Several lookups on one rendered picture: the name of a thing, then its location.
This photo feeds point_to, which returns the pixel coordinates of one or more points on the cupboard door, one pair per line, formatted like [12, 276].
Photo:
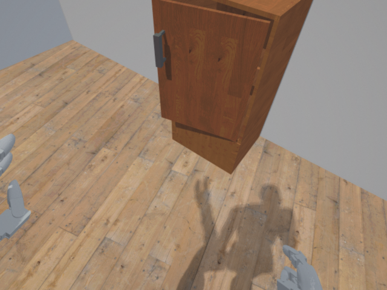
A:
[211, 61]

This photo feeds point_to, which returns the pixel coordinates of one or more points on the robot right hand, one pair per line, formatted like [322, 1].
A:
[304, 279]

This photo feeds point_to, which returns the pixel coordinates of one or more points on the handle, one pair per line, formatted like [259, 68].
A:
[158, 48]

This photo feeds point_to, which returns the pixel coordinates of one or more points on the robot left hand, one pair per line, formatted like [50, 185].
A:
[13, 218]

